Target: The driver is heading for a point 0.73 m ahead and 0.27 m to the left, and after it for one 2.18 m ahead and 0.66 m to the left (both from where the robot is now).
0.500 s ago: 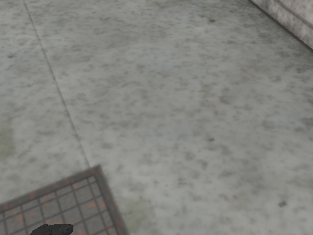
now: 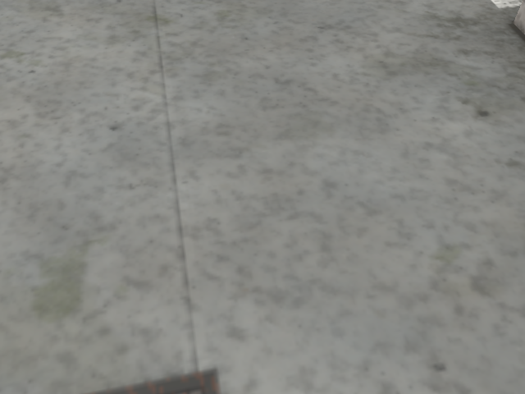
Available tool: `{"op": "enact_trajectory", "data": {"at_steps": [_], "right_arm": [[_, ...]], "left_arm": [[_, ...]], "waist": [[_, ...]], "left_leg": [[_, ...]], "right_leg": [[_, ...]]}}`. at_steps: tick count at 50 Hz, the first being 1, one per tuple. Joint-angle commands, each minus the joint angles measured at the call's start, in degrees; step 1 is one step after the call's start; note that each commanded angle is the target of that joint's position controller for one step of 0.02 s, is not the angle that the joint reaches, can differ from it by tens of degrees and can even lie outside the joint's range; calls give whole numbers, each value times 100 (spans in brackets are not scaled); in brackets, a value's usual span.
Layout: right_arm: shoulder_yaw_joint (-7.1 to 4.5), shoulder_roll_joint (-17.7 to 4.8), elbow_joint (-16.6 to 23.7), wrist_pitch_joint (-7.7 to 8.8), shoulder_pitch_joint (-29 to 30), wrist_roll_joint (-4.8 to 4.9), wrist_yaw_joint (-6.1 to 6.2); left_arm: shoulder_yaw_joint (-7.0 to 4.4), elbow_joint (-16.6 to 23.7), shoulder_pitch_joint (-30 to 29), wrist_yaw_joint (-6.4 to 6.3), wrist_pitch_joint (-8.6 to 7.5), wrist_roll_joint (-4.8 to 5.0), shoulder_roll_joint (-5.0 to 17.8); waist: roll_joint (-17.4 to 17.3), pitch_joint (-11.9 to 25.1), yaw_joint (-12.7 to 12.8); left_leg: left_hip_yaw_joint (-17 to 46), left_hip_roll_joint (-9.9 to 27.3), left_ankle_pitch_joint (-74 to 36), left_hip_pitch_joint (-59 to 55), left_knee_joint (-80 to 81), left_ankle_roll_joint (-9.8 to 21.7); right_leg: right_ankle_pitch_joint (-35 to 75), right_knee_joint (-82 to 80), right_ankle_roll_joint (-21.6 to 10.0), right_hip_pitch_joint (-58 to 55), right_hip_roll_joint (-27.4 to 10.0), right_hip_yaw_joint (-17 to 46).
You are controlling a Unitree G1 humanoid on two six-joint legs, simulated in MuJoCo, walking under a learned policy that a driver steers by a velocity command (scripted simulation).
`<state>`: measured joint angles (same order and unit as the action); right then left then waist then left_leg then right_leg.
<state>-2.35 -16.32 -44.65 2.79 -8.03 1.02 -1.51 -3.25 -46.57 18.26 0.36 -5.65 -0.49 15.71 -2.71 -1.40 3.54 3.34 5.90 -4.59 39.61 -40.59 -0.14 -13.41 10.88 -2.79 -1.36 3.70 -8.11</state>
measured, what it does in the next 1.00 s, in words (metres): walks ahead, turning left: left foot, then right foot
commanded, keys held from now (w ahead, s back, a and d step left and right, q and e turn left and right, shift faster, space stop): w+q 0.98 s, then q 0.02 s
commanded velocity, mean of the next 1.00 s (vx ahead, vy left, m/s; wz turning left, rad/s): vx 0.50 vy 0.00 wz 0.55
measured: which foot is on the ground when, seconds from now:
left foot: up 0.00-0.14, down 0.16-0.64, up 0.66-1.00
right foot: down 0.00-0.16, up 0.18-0.62, down 0.64-1.00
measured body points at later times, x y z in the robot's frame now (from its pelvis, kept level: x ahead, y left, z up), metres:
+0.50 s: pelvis +0.29 +0.06 +0.00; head +0.33 +0.09 +0.45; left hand +0.44 +0.36 -0.08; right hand +0.43 -0.20 -0.10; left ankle +0.23 +0.13 -0.74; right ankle +0.51 -0.07 -0.69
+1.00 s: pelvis +0.56 +0.12 +0.00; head +0.58 +0.14 +0.45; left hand +0.41 +0.38 -0.12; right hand +0.87 +0.03 -0.08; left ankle +0.60 +0.34 -0.69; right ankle +0.54 -0.02 -0.74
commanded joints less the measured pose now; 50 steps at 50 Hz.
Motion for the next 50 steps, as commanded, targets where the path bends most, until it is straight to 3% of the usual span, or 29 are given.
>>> {"op": "enact_trajectory", "data": {"at_steps": [1,3,5,6,7,8,9,10,11,12,13,14,16,18,22,25,27,30,31,32,33,34,35,36,37,39,41,44,50], "right_arm": [[-21,-240,624,87,736,7,-104],[-41,-287,797,82,875,3,-179],[-121,-438,882,63,662,1,-232],[-209,-587,833,40,255,-1,-231],[-364,-834,654,29,-556,14,-196],[-562,-1267,444,-13,-1552,30,-97],[-677,-1877,447,-18,-1632,72,-30],[-551,-1488,601,40,-1762,40,-38],[-469,-1173,576,80,-1589,-15,-30],[-432,-1031,618,105,-1274,3,-18],[-386,-878,693,102,-889,-4,-9],[-325,-722,797,105,-658,-61,11],[-337,-749,871,103,-534,-65,47],[-373,-879,829,109,-616,-39,117],[-417,-1005,714,36,-888,18,230],[-426,-1023,593,-18,-1205,46,248],[-414,-957,553,-51,-1297,64,262],[-410,-887,595,-93,-1134,36,269],[-339,-685,646,-83,-1101,9,252],[-211,-347,757,-63,-1160,-84,233],[-113,-70,926,-5,-1987,92,228],[-212,-697,760,-3,-1915,156,250],[-305,-1006,820,-36,-1248,110,247],[-314,-961,886,-64,-929,40,255],[-328,-887,966,-64,-729,-13,235],[-314,-647,1004,-113,-790,62,169],[-265,-444,1080,-168,-692,59,146],[-220,-353,1200,-177,-400,17,113],[-144,-226,1423,-77,543,22,-95]], "left_arm": [[-247,168,73,-51,18,64,954],[-281,100,108,-77,128,114,1018],[-325,133,-33,-139,232,133,1168],[-346,164,-99,-182,288,131,1240],[-332,203,-198,-224,343,135,1234],[-259,300,-147,-268,323,74,1099],[7,590,431,-160,160,-114,264],[-5,611,41,-59,-81,47,593],[-83,785,-497,13,-220,267,894],[-46,851,-704,5,-297,241,842],[-71,839,-796,-38,-312,91,843],[-121,834,-738,-53,-259,13,907],[-121,850,-576,-48,-123,-34,802],[-73,899,-700,-65,-28,-56,641],[35,1104,-1586,-32,-39,-33,402],[11,1229,-2029,35,-95,67,497],[-52,1260,-2072,75,-138,88,647],[-179,1133,-1512,77,-217,98,835],[-266,1029,-964,40,-245,40,990],[-349,967,-116,-12,-249,-41,1295],[-455,742,321,16,-163,-83,1725],[-356,817,201,42,-134,67,1179],[-259,873,-31,11,-97,72,822],[-207,890,-303,4,-59,11,731],[-169,840,-461,-3,-36,-9,616],[-136,763,-550,-19,-60,-27,518],[-174,649,-518,-14,-100,25,606],[-252,501,-473,-25,-98,17,832],[-291,263,-322,-72,34,90,1070]], "waist": [[412,-366,139],[467,-376,113],[666,-106,-111],[782,197,-355],[714,634,-821],[303,1205,-1262],[-1216,1691,-668],[-735,2457,-997],[-440,1707,-1112],[13,1152,-919],[273,748,-676],[195,608,-474],[82,494,-283],[95,333,-271],[-116,167,-607],[-213,156,-796],[-268,170,-764],[-474,271,-389],[-391,656,-112],[260,1458,208],[2201,2031,-170],[1612,1638,-28],[1047,916,147],[685,529,63],[671,227,-26],[933,100,-203],[893,22,-232],[713,-6,-206],[581,-279,87]], "left_leg": [[-209,-67,-70,-3,462,124],[-360,-151,488,146,608,268],[-688,-444,1129,-346,626,472],[-863,-671,1399,-925,589,598],[-940,-924,1227,-2042,853,785],[-115,-563,1059,-3825,987,1098],[3037,930,1809,-5895,1316,2165],[4592,1333,2379,-6478,2149,2494],[3699,1160,2088,-6059,2266,2168],[2954,898,1587,-5241,2258,1955],[2443,690,947,-4402,2321,1813],[2109,526,391,-3829,2452,1767],[1867,402,-108,-3253,2655,1824],[1497,258,-377,-2779,2748,1790],[1052,-192,232,-2350,2659,1373],[1385,-89,755,-2508,2476,1248],[1764,51,1000,-2906,2157,1176],[2104,80,799,-3116,1543,995],[1904,-197,608,-2920,853,819],[1403,-574,1470,-2231,-731,599],[684,-1296,3935,-184,-2533,228],[794,-779,3739,530,-3270,139],[683,-589,3178,671,-3430,97],[510,-405,2770,488,-3329,63],[498,-260,2509,388,-3077,44],[374,-64,2279,4,-2763,47],[261,7,2163,67,-2465,-3],[216,80,1573,278,-1781,-87],[-324,-96,333,-209,28,70]], "right_leg": [[1867,-321,-690,48,-1750,246],[2464,13,-609,-447,-1911,176],[4248,694,-460,-678,-1944,5],[5192,1343,-372,-674,-1902,-93],[5476,2441,-208,-341,-1716,-273],[4231,4048,26,897,-1488,-298],[-1022,6137,443,3610,-301,-18],[-2059,6965,405,4407,-47,1309],[-1578,6928,277,4885,-394,1471],[-1087,6454,202,4785,-646,1399],[-815,5909,234,4482,-823,1347],[-633,5623,274,4053,-941,1369],[-512,5206,435,3726,-967,1299],[-197,4611,611,3645,-917,1157],[1447,2784,728,3180,-585,1055],[1838,2113,691,2880,-377,1125],[1585,1803,583,2837,-354,1283],[1051,1478,271,2114,-346,1220],[1033,1405,63,1173,-554,1308],[679,1495,-296,-284,-1534,2255],[-539,962,-1285,-1915,-2776,5001],[-1854,683,-1220,-1690,-2821,5434],[-1698,615,-940,-1027,-2532,4433],[-904,543,-779,-353,-2271,3656],[-254,429,-740,135,-2056,3124],[348,151,-662,636,-1791,2349],[780,-54,-772,763,-1811,1909],[1416,-184,-859,610,-1894,1382],[2155,-81,-562,365,-1738,277]]}}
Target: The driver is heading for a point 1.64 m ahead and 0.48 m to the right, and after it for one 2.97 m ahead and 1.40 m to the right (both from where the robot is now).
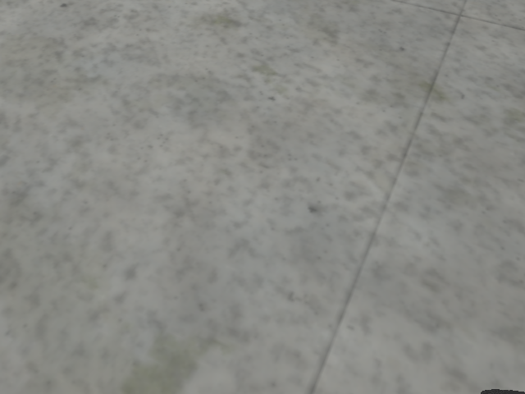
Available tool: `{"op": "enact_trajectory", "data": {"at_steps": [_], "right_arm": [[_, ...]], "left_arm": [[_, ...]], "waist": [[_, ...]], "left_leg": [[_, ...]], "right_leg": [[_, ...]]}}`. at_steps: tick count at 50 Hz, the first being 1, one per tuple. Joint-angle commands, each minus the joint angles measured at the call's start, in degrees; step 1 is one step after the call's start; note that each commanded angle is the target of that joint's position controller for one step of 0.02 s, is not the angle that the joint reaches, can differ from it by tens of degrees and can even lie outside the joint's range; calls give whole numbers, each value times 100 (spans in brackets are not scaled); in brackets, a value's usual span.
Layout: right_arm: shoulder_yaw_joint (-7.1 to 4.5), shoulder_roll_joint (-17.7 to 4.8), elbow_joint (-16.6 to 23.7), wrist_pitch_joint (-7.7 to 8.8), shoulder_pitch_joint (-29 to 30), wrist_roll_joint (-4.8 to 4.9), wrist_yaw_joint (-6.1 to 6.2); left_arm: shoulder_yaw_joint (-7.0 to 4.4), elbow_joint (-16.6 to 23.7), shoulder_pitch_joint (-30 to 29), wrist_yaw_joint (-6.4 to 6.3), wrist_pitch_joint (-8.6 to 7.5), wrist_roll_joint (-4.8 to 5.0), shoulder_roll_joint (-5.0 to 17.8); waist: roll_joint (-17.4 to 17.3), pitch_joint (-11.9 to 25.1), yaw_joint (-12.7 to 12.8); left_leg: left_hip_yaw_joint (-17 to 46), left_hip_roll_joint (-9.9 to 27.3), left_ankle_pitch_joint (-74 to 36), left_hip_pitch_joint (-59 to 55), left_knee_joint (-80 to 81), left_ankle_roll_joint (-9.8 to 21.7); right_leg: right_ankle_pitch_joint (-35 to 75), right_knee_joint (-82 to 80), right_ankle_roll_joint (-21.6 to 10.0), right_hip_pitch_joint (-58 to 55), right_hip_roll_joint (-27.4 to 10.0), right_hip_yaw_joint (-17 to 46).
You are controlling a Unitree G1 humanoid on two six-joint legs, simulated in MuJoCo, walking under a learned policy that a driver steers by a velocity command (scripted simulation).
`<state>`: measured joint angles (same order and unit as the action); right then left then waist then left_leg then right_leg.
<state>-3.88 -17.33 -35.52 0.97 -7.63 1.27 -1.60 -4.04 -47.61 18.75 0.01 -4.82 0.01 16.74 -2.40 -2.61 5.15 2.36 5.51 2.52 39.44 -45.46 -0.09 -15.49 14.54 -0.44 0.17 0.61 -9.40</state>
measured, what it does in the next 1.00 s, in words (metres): walks ahead, turning right: left foot, then right foot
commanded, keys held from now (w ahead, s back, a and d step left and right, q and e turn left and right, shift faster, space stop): q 0.14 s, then e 0.86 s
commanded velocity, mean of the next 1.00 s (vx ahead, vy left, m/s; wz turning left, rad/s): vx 0.11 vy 0.00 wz -0.15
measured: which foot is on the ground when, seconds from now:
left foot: up 0.00-0.12, down 0.14-0.66, up 0.68-1.00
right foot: down 0.00-0.12, up 0.14-0.62, down 0.64-1.00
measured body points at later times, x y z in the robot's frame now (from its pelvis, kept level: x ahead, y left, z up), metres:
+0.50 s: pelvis +0.18 +0.04 +0.00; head +0.21 +0.05 +0.45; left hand +0.27 +0.32 -0.13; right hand +0.35 -0.20 -0.11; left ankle +0.21 +0.13 -0.74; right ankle +0.23 -0.11 -0.71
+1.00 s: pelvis +0.22 +0.00 +0.00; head +0.26 -0.03 +0.45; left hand +0.43 +0.26 -0.09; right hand +0.33 -0.31 -0.11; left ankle +0.29 +0.15 -0.70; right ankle +0.20 -0.09 -0.74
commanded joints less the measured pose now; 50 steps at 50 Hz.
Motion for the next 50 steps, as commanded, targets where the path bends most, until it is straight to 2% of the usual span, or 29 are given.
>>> {"op": "enact_trajectory", "data": {"at_steps": [1,2,4,5,6,7,8,9,10,11,12,14,16,19,21,24,26,29,31,32,33,34,35,36,37,38,39,44,50], "right_arm": [[-3,-148,565,106,604,-18,-121],[-34,-203,615,105,628,-32,-154],[-162,-441,592,86,263,-85,-191],[-277,-638,448,68,-330,-90,-184],[-439,-920,244,41,-1138,-87,-112],[-537,-1361,185,-24,-1529,-67,43],[-467,-1791,516,37,-1034,-250,67],[-346,-1195,613,37,-1080,-227,33],[-216,-865,502,70,-787,-192,7],[-126,-582,376,94,-573,-98,2],[-64,-432,318,104,-343,-107,13],[-25,-391,188,165,-20,-281,10],[-13,-348,32,254,189,-350,42],[-37,-412,-184,249,279,-359,140],[-103,-601,-300,159,196,-333,218],[-143,-655,-433,8,73,-250,294],[-155,-639,-482,-68,46,-208,326],[-194,-698,-511,-166,100,-152,359],[-225,-743,-530,-236,208,-39,398],[-230,-681,-628,-244,-6,12,406],[-190,-468,-578,-211,-102,-116,391],[-124,-265,-259,-154,339,-319,384],[-162,-435,-227,-120,671,-302,374],[-202,-506,-275,-122,604,-157,346],[-218,-491,-382,-136,485,-113,374],[-244,-568,-420,-155,464,-144,408],[-254,-558,-425,-160,470,-146,421],[-190,-360,-423,-118,538,-89,396],[-206,-467,-432,-63,547,-64,305]], "left_arm": [[-225,332,-347,-51,-4,66,1016],[-244,305,-326,-68,42,100,1085],[-300,325,-386,-126,113,190,1259],[-317,358,-463,-151,147,238,1294],[-270,405,-508,-160,144,250,1163],[-122,532,-216,-120,119,-23,716],[96,685,545,-17,31,-156,299],[-27,478,145,36,18,21,972],[-36,571,-273,42,55,185,987],[8,509,-378,-12,99,126,823],[6,448,-414,-67,170,65,792],[3,246,-13,-109,361,81,692],[28,156,136,-167,444,57,532],[65,215,-255,-202,494,22,440],[18,357,-581,-197,538,60,592],[-40,548,-887,-177,615,81,664],[-48,628,-962,-137,642,69,599],[-52,663,-872,-28,627,80,494],[-70,578,-575,58,598,93,447],[-119,576,-480,68,582,59,599],[-263,630,-408,4,576,25,1157],[-391,709,-365,-37,568,-41,1732],[-304,744,-115,-24,489,-143,1359],[-275,754,-294,-25,408,-137,1244],[-284,803,-594,-55,376,-36,1166],[-246,850,-781,-91,392,85,1040],[-217,881,-852,-137,425,117,984],[-280,960,-780,-237,567,95,1120],[-307,1082,-1011,-205,674,79,1194]], "waist": [[566,-186,-73],[625,-144,-115],[841,202,-397],[829,506,-738],[640,915,-1185],[-456,1380,-1151],[-1464,2474,-480],[-345,3083,-1043],[-232,2249,-954],[162,1630,-767],[99,1300,-612],[-136,1143,-268],[-237,1072,-152],[-290,946,-299],[-309,782,-462],[-276,502,-614],[-264,445,-647],[-299,599,-573],[-319,725,-353],[-155,717,-312],[883,779,-467],[2177,648,-400],[1409,1082,-43],[1080,1030,-192],[805,955,-341],[752,878,-398],[831,907,-466],[921,911,-414],[1190,779,-368]], "left_leg": [[-344,-133,-311,-298,716,108],[-448,-224,-157,-441,860,173],[-701,-585,294,-1107,1024,379],[-772,-796,261,-1820,1257,533],[-685,-932,-393,-3041,1676,752],[616,41,-2402,-4635,1540,1138],[3600,1810,-3742,-6096,1610,2527],[3231,1725,-3217,-5771,1903,2407],[2303,1456,-3094,-5150,1953,2123],[1734,1100,-2741,-4379,2075,1792],[1421,929,-2552,-3667,2255,1629],[787,725,-2662,-2433,2645,1571],[318,638,-2696,-2101,2816,1561],[21,618,-1811,-2198,2975,1425],[148,784,-903,-2399,3117,1469],[385,1060,36,-2778,3180,1523],[423,1184,-24,-3054,3066,1528],[240,1237,-1143,-3440,2595,1417],[-70,1081,-1466,-3460,2070,1123],[-311,832,-1008,-3275,1645,755],[-882,301,128,-2389,477,220],[-977,-740,3056,-594,-741,-309],[-119,-755,3695,-248,-1751,-328],[100,-629,3319,-96,-2069,-273],[149,-555,2902,32,-2023,-273],[199,-484,2611,87,-1868,-309],[200,-503,2374,-160,-1834,-362],[166,-689,1802,-569,-654,-547],[247,-821,1744,-1441,422,-526]], "right_leg": [[2853,-288,-739,108,-1445,286],[3414,-62,-668,-30,-1477,190],[4990,747,-511,-228,-1472,35],[5376,1540,-410,-148,-1393,-46],[4892,2686,-190,382,-1171,-165],[1375,4535,150,1896,-740,-164],[-2744,6533,419,3676,179,652],[-2296,6794,352,3558,-159,1527],[-1858,6517,289,3838,-419,1380],[-1517,5954,302,3819,-658,1287],[-1292,5542,337,3504,-793,1301],[-850,5214,439,2402,-769,1241],[-531,4585,542,2068,-726,1248],[51,3599,544,1972,-741,1255],[76,3439,517,2207,-716,1190],[-359,3391,447,2670,-718,1150],[-630,3293,400,2790,-690,1073],[-730,2746,286,2513,-499,806],[63,1671,102,1904,-265,542],[978,963,-91,1484,-250,748],[2769,648,-458,731,-1048,1956],[4865,724,-1583,12,-2237,3660],[4851,724,-2017,-194,-2290,3653],[4637,789,-1789,-219,-1990,3185],[4328,856,-1486,-209,-1686,2867],[4208,852,-1328,-170,-1599,2761],[4259,834,-1274,11,-1479,2655],[3825,842,-1224,95,-1219,2680],[3012,900,-1196,712,-1099,3240]]}}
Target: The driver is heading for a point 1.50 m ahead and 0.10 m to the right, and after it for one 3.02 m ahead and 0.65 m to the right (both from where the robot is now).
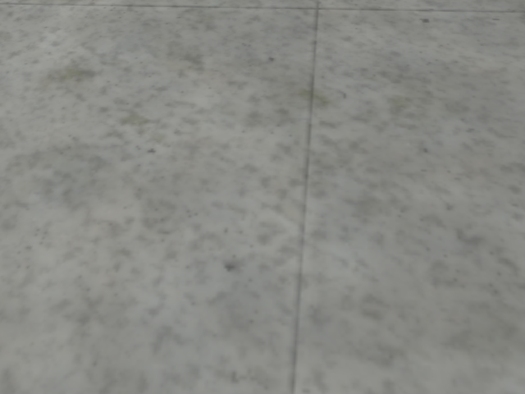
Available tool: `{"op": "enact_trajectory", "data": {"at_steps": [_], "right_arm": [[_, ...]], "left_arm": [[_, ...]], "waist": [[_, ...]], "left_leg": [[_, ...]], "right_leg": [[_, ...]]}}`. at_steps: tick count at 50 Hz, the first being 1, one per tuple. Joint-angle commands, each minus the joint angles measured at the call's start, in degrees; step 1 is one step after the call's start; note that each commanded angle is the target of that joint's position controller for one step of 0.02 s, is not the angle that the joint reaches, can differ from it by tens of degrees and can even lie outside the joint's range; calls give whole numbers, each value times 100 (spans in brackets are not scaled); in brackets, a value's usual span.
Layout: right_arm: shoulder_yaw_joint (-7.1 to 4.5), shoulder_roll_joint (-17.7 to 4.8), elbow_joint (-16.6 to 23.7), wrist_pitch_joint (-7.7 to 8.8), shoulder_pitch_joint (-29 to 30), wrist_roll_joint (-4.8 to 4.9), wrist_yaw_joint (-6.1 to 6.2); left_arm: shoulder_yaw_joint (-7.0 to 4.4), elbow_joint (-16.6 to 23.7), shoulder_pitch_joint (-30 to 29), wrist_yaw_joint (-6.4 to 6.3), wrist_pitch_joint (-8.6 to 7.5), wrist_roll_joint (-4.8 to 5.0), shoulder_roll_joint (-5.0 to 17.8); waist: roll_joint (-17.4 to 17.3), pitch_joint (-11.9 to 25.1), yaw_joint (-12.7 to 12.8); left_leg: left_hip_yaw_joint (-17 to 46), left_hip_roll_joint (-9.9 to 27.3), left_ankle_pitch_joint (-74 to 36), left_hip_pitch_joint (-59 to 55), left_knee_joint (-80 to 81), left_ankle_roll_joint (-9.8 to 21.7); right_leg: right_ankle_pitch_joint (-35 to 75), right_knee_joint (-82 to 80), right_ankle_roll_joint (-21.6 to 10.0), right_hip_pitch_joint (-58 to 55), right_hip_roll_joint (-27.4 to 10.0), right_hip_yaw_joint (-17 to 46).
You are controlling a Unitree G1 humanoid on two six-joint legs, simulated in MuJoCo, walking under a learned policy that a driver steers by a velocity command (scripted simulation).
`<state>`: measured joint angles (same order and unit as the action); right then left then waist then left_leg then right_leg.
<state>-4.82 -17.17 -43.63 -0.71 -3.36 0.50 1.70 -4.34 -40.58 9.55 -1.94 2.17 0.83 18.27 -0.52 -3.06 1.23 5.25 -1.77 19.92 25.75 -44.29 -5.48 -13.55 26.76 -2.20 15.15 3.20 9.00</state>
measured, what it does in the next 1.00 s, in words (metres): walks ahead, turning right: left foot, then right foot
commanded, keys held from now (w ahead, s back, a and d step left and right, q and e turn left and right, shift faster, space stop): e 0.20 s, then w+e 0.18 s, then w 0.62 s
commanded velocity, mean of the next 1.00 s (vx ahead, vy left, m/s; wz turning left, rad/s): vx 0.29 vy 0.00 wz -0.35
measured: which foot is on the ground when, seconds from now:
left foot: up 0.00-0.10, down 0.12-0.56, up 0.58-1.00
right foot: down 0.00-0.12, up 0.14-0.54, down 0.56-1.00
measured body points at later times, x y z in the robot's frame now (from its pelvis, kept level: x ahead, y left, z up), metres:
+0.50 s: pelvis +0.04 +0.00 +0.00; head +0.06 -0.01 +0.45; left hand +0.28 +0.21 -0.09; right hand +0.02 -0.30 -0.11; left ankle +0.03 +0.15 -0.74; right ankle +0.03 -0.14 -0.72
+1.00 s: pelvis +0.24 -0.10 -0.02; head +0.28 -0.11 +0.43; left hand +0.32 +0.18 -0.13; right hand +0.39 -0.39 -0.10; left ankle +0.45 -0.04 -0.72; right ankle +0.03 -0.14 -0.74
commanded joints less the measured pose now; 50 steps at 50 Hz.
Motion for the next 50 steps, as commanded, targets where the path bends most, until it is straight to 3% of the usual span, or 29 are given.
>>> {"op": "enact_trajectory", "data": {"at_steps": [1,3,5,6,7,8,9,11,13,16,20,24,26,27,28,29,30,31,32,34,38,43,45,48,50], "right_arm": [[-121,-507,377,132,89,20,-46],[-145,-554,343,199,-81,32,-95],[-201,-633,212,263,-456,11,-126],[-277,-985,228,254,-613,-84,-94],[-333,-1376,256,195,-457,-209,-71],[-267,-1103,322,217,-482,-280,-82],[-168,-798,403,233,-233,-241,-61],[-105,-584,417,201,-6,-83,-6],[-92,-633,324,170,-283,-34,81],[-136,-796,246,211,-780,-60,132],[-207,-1013,208,316,-902,0,45],[-221,-1095,93,403,-944,92,-172],[-196,-1079,21,393,-845,188,-268],[-132,-919,-25,396,-894,176,-295],[-1,-605,-53,424,-884,78,-320],[180,-94,248,490,-645,-137,-355],[88,-414,430,592,-498,15,-318],[-15,-805,426,640,-435,164,-329],[-25,-840,374,662,-465,214,-356],[-38,-781,247,665,-517,51,-360],[42,-481,201,577,-459,-9,-394],[205,-182,505,598,500,37,-460],[221,-201,610,622,763,57,-515],[196,-338,692,668,840,48,-589],[116,-528,618,664,476,24,-568]], "left_arm": [[-275,398,-142,-1,-13,5,1032],[-264,448,-278,-3,12,41,1001],[-219,522,-431,-42,40,86,882],[-143,539,-189,-38,30,1,622],[-104,617,147,-24,-18,-1,431],[-243,549,246,-18,-68,-69,934],[-361,440,268,0,-54,5,1209],[-361,318,291,-16,54,9,1033],[-254,477,23,65,58,58,730],[-176,733,-451,139,-50,72,595],[-63,841,-501,233,-176,12,373],[-7,729,-228,303,-273,22,316],[-21,540,213,317,-296,26,312],[-77,360,631,295,-287,33,407],[-191,200,1272,248,-281,72,634],[-312,175,1892,165,-290,-15,1263],[-336,283,1843,227,-402,-19,1500],[-209,331,1575,274,-514,-18,1056],[-118,351,1340,293,-587,-44,778],[-36,401,915,297,-623,-63,570],[-50,346,940,209,-673,-70,592],[-92,59,1329,129,-671,-31,711],[-113,-87,1512,125,-663,0,751],[-152,-240,1558,103,-610,46,799],[-189,-278,1511,76,-548,19,918]], "waist": [[1042,809,20],[1103,803,-63],[981,807,-286],[223,1026,-177],[-1350,814,166],[-1231,847,15],[-820,697,81],[-646,538,76],[-887,359,-160],[-907,355,-529],[-804,316,-574],[-778,120,-420],[-618,129,-88],[-457,249,108],[-130,549,438],[1431,904,582],[1602,851,569],[1122,465,501],[1082,162,356],[778,-75,109],[503,33,-22],[501,-229,262],[477,-355,308],[500,-345,177],[678,28,-58]], "left_leg": [[-30,-111,21,-179,509,45],[-42,-136,-175,-512,1180,139],[-78,29,-1374,-1406,2422,322],[737,1007,-2001,-2167,2537,671],[2130,2107,-3415,-2455,2594,1595],[2563,2667,-3482,-2154,2640,2229],[1963,2360,-3154,-1948,2606,2138],[1062,1708,-1723,-1919,2702,1673],[763,1474,-311,-1976,3095,1610],[798,1691,389,-2517,3377,1688],[435,1851,339,-2381,3538,1674],[-42,1752,90,-1625,3515,1664],[-247,1709,105,-1221,3131,1560],[-413,1591,12,-830,2697,1438],[-775,1311,-292,-361,1703,1175],[-1421,643,648,984,-610,605],[-724,233,1386,2124,-1886,532],[-355,602,1045,2481,-2379,643],[-330,792,452,2497,-2318,763],[-289,979,-349,2170,-1823,745],[-438,874,-1375,1869,-1045,472],[-648,566,-2554,1230,765,418],[-610,492,-2666,1147,1149,521],[-547,435,-2290,1122,1503,773],[-740,180,-1806,493,1494,955]], "right_leg": [[2736,-280,-999,-773,-1332,1534],[2531,-142,-892,-756,-1232,1790],[1652,151,-532,-389,-880,1769],[297,935,-233,209,-486,1337],[-2208,1988,134,1448,539,295],[-2628,3376,402,1680,174,167],[-2203,3947,480,1693,-15,139],[-1382,4207,621,1899,-201,-85],[-845,3965,672,2179,-336,-417],[-739,3228,697,2481,-521,-604],[-641,2236,552,2012,-724,-803],[-594,1085,235,743,-564,-1154],[-45,223,50,-207,-394,-1354],[-40,45,-41,-972,-245,-1420],[-91,-82,-188,-1930,-414,-1036],[-398,-687,-716,-2894,-1885,1199],[-1357,-1361,-1545,-2698,-2607,3023],[-1688,-1463,-1531,-2453,-2504,2648],[-1593,-1502,-1352,-2146,-2220,2034],[-414,-1670,-1104,-1650,-1840,1207],[1561,-1857,-1031,-1460,-1553,225],[1491,-2060,-870,-1118,-1370,-398],[1433,-2053,-870,-1284,-1511,-392],[2058,-1721,-760,-1878,-1751,-388],[3720,-1107,-638,-2190,-1753,-439]]}}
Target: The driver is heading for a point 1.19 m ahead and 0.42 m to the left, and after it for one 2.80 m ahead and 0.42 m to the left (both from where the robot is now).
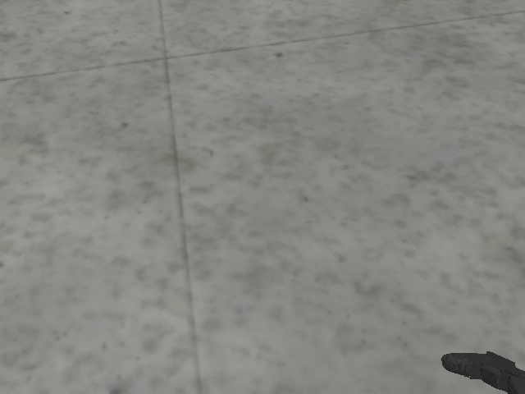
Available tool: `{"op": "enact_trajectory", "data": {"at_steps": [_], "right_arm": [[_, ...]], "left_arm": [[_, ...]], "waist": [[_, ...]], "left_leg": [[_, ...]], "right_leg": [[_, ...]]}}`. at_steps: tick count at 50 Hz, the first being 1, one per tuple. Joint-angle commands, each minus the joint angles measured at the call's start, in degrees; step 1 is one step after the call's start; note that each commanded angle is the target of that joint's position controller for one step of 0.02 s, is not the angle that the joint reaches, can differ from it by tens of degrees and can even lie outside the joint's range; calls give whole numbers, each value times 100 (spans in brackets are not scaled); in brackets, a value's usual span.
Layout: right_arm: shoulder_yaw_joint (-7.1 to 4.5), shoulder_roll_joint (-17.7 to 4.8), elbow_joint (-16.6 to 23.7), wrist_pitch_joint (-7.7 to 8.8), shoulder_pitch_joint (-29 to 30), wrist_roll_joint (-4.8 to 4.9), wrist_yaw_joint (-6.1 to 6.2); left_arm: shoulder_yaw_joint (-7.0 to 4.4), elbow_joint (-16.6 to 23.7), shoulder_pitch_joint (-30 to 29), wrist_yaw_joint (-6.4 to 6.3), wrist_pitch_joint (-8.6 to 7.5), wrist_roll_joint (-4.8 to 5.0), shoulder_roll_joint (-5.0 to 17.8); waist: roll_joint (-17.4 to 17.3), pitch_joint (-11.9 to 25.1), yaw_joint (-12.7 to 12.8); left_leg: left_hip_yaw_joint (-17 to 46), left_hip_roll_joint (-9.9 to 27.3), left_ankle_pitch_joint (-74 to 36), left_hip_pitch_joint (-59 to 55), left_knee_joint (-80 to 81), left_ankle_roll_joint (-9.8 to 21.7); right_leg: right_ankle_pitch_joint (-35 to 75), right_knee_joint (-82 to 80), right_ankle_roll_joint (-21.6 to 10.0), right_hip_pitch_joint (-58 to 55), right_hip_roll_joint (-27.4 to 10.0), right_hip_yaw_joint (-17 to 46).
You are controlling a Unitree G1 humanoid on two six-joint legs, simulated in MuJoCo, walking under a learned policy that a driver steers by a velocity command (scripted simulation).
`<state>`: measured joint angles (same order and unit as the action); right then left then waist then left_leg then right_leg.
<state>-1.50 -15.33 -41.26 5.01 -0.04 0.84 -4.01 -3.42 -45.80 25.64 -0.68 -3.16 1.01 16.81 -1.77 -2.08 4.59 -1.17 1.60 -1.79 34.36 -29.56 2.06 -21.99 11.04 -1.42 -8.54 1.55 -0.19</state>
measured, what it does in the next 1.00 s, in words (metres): walks ahead, turning left: left foot, then right foot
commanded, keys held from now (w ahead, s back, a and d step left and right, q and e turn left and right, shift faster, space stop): w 0.44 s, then w+q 0.56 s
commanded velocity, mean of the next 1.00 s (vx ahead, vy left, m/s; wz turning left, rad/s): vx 0.50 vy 0.00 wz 0.20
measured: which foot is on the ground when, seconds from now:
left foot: up 0.00-0.02, down 0.04-0.58, up 0.60-1.00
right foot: down 0.00-0.06, up 0.08-0.56, down 0.58-1.00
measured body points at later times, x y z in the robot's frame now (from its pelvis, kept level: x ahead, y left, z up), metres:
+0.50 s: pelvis +0.29 +0.01 +0.01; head +0.32 +0.00 +0.46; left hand +0.51 +0.24 -0.07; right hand +0.30 -0.28 -0.12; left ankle +0.18 +0.11 -0.73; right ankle +0.47 -0.14 -0.70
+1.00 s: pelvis +0.56 -0.01 +0.01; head +0.59 +0.01 +0.46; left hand +0.52 +0.28 -0.12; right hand +0.81 -0.19 -0.08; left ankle +0.69 +0.17 -0.69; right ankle +0.48 -0.13 -0.73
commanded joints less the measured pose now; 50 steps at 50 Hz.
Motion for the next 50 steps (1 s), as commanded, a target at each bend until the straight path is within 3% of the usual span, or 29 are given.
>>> {"op": "enact_trajectory", "data": {"at_steps": [1,2,3,4,5,6,7,8,9,12,15,19,22,24,26,27,28,29,30,31,32,33,34,36,39,45,48,50], "right_arm": [[-311,-885,242,74,-406,-17,53],[-426,-1113,9,44,-1289,-15,124],[-509,-1517,-146,4,-2260,-72,201],[-535,-1708,-280,19,-2446,-76,136],[-400,-1135,-244,30,-2257,30,150],[-347,-974,-208,26,-1837,17,192],[-322,-909,-153,23,-1475,-29,215],[-294,-789,-127,33,-1250,-94,216],[-261,-695,-117,58,-1151,-179,219],[-266,-705,-235,148,-1134,-88,221],[-305,-878,-355,150,-1301,-69,289],[-319,-1027,-476,73,-1625,-6,344],[-333,-1115,-649,-17,-2008,35,347],[-350,-1139,-743,-108,-2156,67,370],[-386,-1215,-765,-181,-2110,72,408],[-395,-1256,-742,-208,-1973,72,420],[-338,-1116,-717,-221,-1929,29,419],[-187,-724,-548,-204,-1933,-108,414],[-4,-68,-451,-94,-2758,-25,384],[-143,-716,-566,-36,-2480,127,373],[-257,-1033,-417,-18,-1965,227,373],[-257,-977,-352,-24,-1680,183,398],[-284,-915,-325,-56,-1548,105,407],[-299,-706,-363,-203,-1748,123,395],[-283,-478,-238,-372,-1591,89,402],[-211,-303,101,-322,-677,38,223],[-192,-298,340,-319,-173,38,137],[-214,-363,483,-329,-3,41,86]], "left_arm": [[-284,235,-154,-66,37,-21,1102],[-231,241,-172,-89,79,-48,1021],[-96,355,15,-107,74,-189,701],[96,355,902,-8,-41,-70,-55],[-32,334,197,24,-161,78,656],[-102,550,-451,53,-226,210,863],[-67,610,-745,26,-273,149,806],[-97,613,-878,10,-275,34,774],[-102,579,-712,20,-228,11,704],[-46,528,-576,-2,-65,-26,433],[-4,739,-1187,-18,-54,-100,369],[81,903,-2012,78,-172,-67,184],[82,1056,-2480,177,-219,-3,220],[47,1185,-2687,237,-252,-7,314],[-17,1155,-2439,266,-285,-19,471],[-85,1052,-2017,255,-304,-28,589],[-224,818,-1199,210,-310,-47,841],[-347,675,-189,144,-292,-142,1251],[-435,571,35,152,-237,-190,1669],[-290,629,40,157,-230,-156,1029],[-199,646,-336,134,-239,-138,768],[-153,655,-702,128,-248,-145,643],[-113,632,-978,137,-263,-146,485],[-103,577,-1245,139,-343,-188,365],[-170,431,-1335,113,-421,-172,488],[-274,216,-1164,-1,-323,-154,768],[-331,68,-905,-17,-226,-74,891],[-370,-8,-832,-15,-141,-3,968]], "waist": [[888,356,-701],[823,953,-1141],[72,1840,-1382],[-1548,2713,-794],[-880,2209,-1134],[-616,1246,-1072],[-22,791,-879],[75,467,-713],[-97,460,-511],[-210,279,-324],[-110,-10,-454],[-31,-114,-785],[-59,-183,-983],[-75,-238,-955],[-192,-109,-728],[-242,109,-444],[-150,669,-37],[367,1633,343],[1981,2386,-62],[1444,2249,196],[1105,1385,187],[762,959,37],[697,593,-106],[821,392,-372],[624,104,-492],[428,-184,-219],[369,-343,-46],[413,-379,-59]], "left_leg": [[-284,-368,526,-1143,25,351],[-299,-357,372,-2514,-3,538],[1100,831,300,-4418,-293,930],[4162,2054,2114,-6021,572,1904],[4359,1851,2883,-5652,1221,1616],[3410,1707,2650,-4820,1347,1374],[2820,1529,1989,-3943,1464,1245],[2347,1322,1352,-3267,1588,1215],[2073,1187,1022,-2872,1737,1209],[1487,1078,636,-2279,2163,1347],[1054,976,327,-2254,2371,1324],[487,711,119,-2412,2323,1038],[567,945,180,-2939,2146,1006],[784,1143,-2,-3335,1849,936],[978,1262,-396,-3587,1465,825],[936,1170,-1041,-3547,996,735],[742,847,-1436,-3236,22,570],[489,451,-225,-2197,-1681,334],[274,-477,3205,-15,-3606,-32],[934,-249,3472,566,-4308,-31],[875,-4,2988,894,-4469,2],[740,252,2505,769,-4333,-26],[744,400,2181,619,-4044,-59],[752,573,1823,87,-3783,-120],[741,637,1484,265,-3411,-222],[337,551,17,300,-1530,-219],[113,487,79,394,-985,-85],[-23,407,433,439,-780,60]], "right_leg": [[5654,1210,-625,151,-1467,371],[5870,2362,-441,644,-1206,178],[3821,4235,-257,2035,-855,60],[-1036,6138,68,4080,316,555],[-1114,6601,-10,4681,60,1076],[-614,6558,-66,5023,-234,827],[-88,6247,-83,4830,-549,651],[219,5922,-53,4633,-731,575],[437,5800,-42,4276,-876,625],[571,5302,126,4119,-1018,498],[1410,4395,315,4565,-1091,404],[2683,2752,323,4249,-826,112],[2797,2201,260,4278,-693,82],[2417,1919,144,4343,-621,186],[1963,1730,22,3977,-516,203],[1844,1577,-75,3359,-385,88],[1913,1517,-238,2120,-334,4],[1995,1816,-578,378,-1286,914],[807,1247,-1417,-1425,-2618,3493],[-16,756,-1342,-1221,-2532,3958],[91,668,-1100,-566,-2375,3035],[624,537,-989,138,-2156,2374],[1073,342,-931,724,-1948,1847],[1534,-31,-878,1363,-1747,1155],[2162,-324,-954,1632,-1758,468],[2468,-458,-814,1358,-1595,-669],[2597,-341,-761,872,-1744,-904],[3015,-94,-683,472,-1858,-1014]]}}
